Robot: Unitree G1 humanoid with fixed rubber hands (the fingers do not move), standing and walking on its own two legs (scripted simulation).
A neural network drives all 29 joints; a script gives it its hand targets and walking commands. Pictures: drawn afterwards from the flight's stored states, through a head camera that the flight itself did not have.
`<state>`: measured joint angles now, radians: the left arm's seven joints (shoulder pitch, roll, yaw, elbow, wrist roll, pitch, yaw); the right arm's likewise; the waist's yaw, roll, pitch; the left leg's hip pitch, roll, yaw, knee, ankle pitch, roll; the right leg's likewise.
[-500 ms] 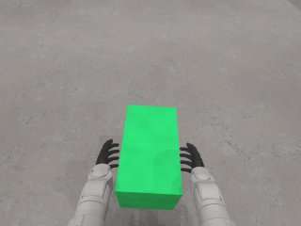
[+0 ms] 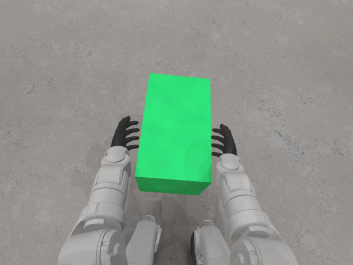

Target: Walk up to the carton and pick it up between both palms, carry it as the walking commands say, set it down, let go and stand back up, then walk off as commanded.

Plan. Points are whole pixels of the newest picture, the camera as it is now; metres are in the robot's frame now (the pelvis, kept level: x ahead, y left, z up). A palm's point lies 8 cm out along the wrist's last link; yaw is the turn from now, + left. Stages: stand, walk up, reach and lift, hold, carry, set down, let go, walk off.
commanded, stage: set down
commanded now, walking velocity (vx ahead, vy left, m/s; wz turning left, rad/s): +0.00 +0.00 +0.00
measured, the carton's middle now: (174, 135) +0.46 +0.05 -0.14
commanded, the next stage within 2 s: none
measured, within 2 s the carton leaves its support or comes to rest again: neither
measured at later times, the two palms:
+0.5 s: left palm (127, 150) +0.40 +0.18 -0.15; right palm (216, 156) +0.41 -0.07 -0.16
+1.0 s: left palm (136, 151) +0.43 +0.18 -0.23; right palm (214, 156) +0.44 -0.08 -0.23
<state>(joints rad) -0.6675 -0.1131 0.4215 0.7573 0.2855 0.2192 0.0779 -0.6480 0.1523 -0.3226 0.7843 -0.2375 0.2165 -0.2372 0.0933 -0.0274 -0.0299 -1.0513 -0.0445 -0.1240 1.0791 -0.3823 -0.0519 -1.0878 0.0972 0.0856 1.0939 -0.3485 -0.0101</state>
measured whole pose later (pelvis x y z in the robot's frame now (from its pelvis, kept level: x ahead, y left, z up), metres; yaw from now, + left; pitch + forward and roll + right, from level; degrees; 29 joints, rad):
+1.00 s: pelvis -0.02 +0.02 -0.14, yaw +0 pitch +35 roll +1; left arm -0.97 -0.05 0.38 0.82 0.20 0.23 0.18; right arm -0.95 0.03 -0.32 0.83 -0.14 0.23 -0.25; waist 0.07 -0.04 -0.04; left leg -1.74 -0.09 -0.09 1.66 -0.53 -0.07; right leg -1.78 0.12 0.10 1.65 -0.49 0.05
